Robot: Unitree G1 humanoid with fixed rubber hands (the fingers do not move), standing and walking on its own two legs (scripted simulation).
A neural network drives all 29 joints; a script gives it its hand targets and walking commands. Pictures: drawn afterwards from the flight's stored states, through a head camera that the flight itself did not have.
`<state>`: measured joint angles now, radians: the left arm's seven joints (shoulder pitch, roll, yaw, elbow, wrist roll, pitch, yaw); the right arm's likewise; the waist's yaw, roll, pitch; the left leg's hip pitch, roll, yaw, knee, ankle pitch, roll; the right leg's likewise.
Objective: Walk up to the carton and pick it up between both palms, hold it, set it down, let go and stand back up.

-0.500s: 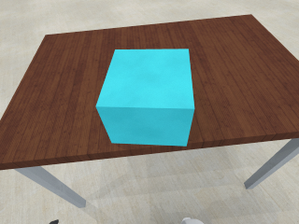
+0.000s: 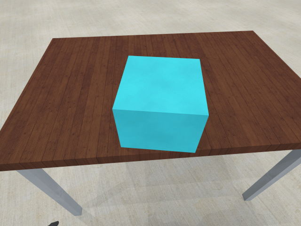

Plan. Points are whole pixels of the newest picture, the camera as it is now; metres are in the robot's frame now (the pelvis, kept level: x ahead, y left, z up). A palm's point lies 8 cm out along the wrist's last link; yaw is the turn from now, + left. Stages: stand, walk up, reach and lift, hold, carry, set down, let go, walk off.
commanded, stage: walk up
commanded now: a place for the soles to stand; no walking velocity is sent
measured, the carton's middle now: (160, 102) +0.46 -0.01 +0.07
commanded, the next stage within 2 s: reach and lift in 1.08 s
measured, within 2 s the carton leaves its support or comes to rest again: neither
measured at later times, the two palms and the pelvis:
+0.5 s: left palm out of the picture +0.14 +0.31 -0.07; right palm out of the picture +0.09 -0.31 -0.10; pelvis +0.01 +0.00 +0.00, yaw +0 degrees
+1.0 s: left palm out of the picture +0.14 +0.30 -0.08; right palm out of the picture +0.09 -0.32 -0.09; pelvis +0.01 -0.01 +0.00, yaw +0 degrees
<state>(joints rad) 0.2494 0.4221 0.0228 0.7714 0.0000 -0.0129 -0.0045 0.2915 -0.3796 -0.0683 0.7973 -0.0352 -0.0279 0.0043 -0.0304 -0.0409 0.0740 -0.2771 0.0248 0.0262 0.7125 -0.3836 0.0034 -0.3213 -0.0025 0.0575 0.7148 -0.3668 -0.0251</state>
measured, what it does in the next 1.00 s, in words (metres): stands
